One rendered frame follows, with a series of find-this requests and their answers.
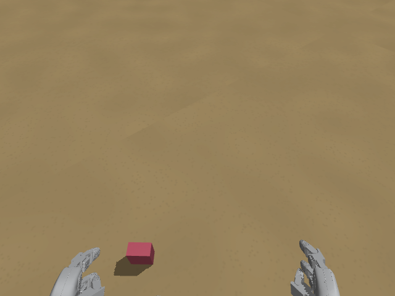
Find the carton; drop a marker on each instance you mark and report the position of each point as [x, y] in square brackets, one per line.
[140, 253]

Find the right robot hand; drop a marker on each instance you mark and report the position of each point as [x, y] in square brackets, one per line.
[321, 278]

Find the left robot hand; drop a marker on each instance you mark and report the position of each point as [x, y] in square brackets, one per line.
[70, 282]

